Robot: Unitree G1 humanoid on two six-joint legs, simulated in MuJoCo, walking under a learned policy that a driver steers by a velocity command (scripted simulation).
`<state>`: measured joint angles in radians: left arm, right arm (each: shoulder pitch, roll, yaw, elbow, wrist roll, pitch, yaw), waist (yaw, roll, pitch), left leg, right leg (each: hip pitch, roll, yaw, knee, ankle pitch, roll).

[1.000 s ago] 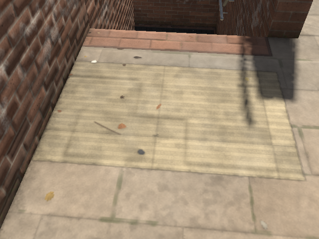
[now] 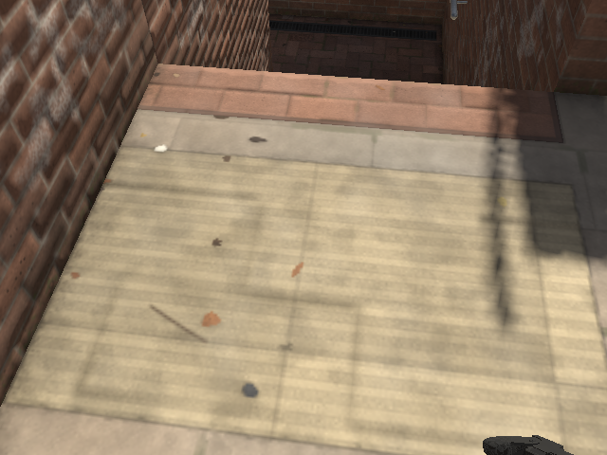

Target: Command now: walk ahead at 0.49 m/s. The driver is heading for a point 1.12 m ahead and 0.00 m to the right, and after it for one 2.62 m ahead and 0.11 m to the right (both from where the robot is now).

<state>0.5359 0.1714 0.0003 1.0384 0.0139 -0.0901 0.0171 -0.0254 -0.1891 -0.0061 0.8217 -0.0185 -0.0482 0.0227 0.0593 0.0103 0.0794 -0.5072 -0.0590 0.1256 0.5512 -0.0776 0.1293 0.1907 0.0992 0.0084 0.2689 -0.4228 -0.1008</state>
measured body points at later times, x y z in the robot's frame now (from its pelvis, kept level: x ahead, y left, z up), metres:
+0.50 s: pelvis +0.27 -0.01 +0.02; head +0.30 -0.02 +0.46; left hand +0.47 +0.19 -0.10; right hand +0.16 -0.24 -0.13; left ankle +0.14 +0.05 -0.72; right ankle +0.43 -0.13 -0.69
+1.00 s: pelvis +0.54 -0.05 +0.02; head +0.56 -0.05 +0.47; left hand +0.44 +0.18 -0.12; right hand +0.71 -0.27 -0.10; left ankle +0.71 +0.09 -0.67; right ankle +0.44 -0.11 -0.72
